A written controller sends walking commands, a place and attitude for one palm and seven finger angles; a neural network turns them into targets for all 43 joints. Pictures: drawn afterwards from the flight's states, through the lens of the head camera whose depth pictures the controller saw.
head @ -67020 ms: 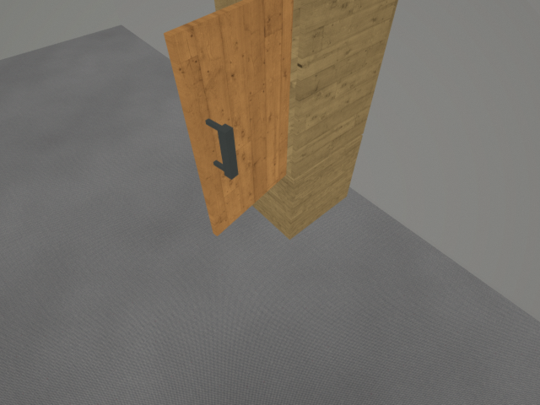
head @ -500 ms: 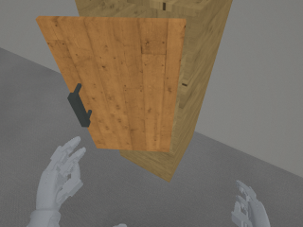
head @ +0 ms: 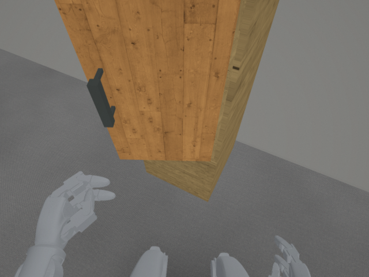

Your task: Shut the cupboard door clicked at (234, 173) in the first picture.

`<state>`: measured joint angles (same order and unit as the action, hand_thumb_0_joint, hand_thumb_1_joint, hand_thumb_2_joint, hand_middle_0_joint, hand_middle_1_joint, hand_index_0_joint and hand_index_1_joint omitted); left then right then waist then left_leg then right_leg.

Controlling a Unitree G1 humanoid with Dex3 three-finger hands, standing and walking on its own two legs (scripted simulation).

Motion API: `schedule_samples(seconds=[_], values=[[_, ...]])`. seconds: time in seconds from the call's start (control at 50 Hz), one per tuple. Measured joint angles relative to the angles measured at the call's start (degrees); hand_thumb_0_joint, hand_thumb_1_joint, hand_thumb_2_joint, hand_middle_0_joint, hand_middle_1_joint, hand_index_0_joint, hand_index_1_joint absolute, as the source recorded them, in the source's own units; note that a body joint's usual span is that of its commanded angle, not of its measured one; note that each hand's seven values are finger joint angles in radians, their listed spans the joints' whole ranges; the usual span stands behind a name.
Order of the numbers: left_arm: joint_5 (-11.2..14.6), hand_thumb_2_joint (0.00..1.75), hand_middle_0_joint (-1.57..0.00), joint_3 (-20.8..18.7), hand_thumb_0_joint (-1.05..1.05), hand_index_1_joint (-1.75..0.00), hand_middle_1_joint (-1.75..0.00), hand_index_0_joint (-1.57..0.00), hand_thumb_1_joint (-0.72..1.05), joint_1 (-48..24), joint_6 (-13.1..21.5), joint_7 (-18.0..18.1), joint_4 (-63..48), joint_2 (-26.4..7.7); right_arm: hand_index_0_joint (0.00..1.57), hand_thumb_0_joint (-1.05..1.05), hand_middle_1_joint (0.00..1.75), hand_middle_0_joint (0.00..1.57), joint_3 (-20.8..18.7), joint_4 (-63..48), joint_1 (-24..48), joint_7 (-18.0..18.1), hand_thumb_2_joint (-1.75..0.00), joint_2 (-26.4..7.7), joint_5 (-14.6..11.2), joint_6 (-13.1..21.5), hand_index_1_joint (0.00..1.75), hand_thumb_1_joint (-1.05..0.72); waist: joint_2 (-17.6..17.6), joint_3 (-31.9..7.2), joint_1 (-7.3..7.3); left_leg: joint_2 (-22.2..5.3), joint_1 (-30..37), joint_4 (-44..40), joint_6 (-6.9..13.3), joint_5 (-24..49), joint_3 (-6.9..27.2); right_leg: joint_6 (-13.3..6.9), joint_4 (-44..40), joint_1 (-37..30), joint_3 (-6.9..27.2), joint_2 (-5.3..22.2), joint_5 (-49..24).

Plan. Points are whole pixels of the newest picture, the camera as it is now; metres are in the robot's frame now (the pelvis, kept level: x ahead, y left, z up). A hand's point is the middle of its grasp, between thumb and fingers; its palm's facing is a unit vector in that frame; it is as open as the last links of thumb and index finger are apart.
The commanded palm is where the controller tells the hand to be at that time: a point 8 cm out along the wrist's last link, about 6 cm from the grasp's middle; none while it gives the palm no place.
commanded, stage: raise the hand and make a fist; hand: left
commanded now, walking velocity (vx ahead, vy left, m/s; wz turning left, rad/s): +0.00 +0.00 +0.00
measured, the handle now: (104, 98) +0.51 +0.23 +0.09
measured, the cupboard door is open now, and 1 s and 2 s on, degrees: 26 26 26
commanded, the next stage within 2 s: bring the fist close to the handle in 1.14 s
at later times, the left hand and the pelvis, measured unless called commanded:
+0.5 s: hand (74, 202) +0.24 +0.21 +0.08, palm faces +0.03 -1.00 -0.04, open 3.1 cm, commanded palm +0.22 +0.27 +0.08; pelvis +0.03 +0.03 +0.01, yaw +1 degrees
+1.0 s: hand (89, 191) +0.26 +0.19 +0.09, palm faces +0.01 -1.00 -0.04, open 3.1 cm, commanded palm +0.23 +0.24 +0.09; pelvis +0.04 +0.00 +0.02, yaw +0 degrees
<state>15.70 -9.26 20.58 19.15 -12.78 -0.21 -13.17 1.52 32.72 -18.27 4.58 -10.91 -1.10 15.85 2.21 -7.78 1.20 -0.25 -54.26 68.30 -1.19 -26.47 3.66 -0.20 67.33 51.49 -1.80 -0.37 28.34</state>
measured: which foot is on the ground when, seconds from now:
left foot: down 0.00-1.00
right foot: down 0.00-1.00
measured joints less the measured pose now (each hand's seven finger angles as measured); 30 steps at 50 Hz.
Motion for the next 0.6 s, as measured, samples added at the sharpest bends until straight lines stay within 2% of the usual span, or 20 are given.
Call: schedule_samples(seconds=[0.1,0.16,0.38,0.6], values=[[-0.50,0.90,-0.83,0.46,0.02,-0.98,-0.98,-0.83,0.90,2.52,2.74,1.81,-2.33,0.25,0.20,0.01,0.30,0.21,-0.86,-0.04,-0.87,-0.65,-0.90,-1.85,0.53,0.13,0.30,-0.90,-0.03,-0.20,0.12,0.57,-0.06,0.02,1.26,-0.52,-0.85,1.08,-0.69,-0.28,0.79,0.60,0.13],[-0.87,0.90,-0.88,1.35,0.01,-1.04,-1.04,-0.88,0.90,3.23,3.06,1.96,-3.62,0.32,0.20,0.01,0.30,0.21,-1.29,-0.58,0.12,-0.84,-0.90,-2.91,0.65,-0.09,0.30,-0.90,-0.17,-0.08,-0.17,0.88,-0.34,0.67,1.85,-1.10,-0.99,1.53,-0.56,-0.33,0.90,0.89,0.51],[-2.29,0.90,-1.09,2.81,0.02,-1.26,-1.26,-1.09,0.90,4.21,0.16,3.33,-8.55,-0.07,0.20,0.01,0.30,0.20,-0.53,-5.57,5.29,-1.47,-0.90,-2.35,0.93,-2.79,0.30,-0.90,-0.62,-0.15,-1.49,1.17,1.41,0.31,2.52,-2.18,-0.27,2.05,-2.64,-3.20,0.13,1.11,1.00],[-1.32,0.90,-1.25,1.25,0.02,-1.45,-1.45,-1.25,0.90,2.99,-2.29,0.95,-8.02,-0.93,0.20,0.01,0.30,0.21,1.42,-7.00,4.56,-1.82,-0.90,-1.31,0.97,-5.08,0.30,-0.90,-0.19,-0.52,-2.03,0.88,4.07,-1.58,1.98,-2.48,0.62,1.83,-4.92,-6.16,-0.72,0.79,1.18]])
